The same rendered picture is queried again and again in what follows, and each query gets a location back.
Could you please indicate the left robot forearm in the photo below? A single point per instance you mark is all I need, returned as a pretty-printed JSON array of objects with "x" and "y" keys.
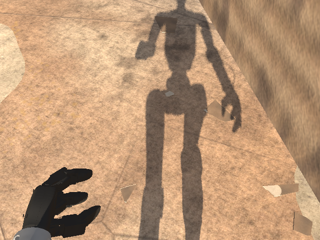
[{"x": 32, "y": 233}]

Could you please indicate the robot left hand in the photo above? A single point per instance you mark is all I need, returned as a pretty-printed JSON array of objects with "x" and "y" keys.
[{"x": 49, "y": 200}]

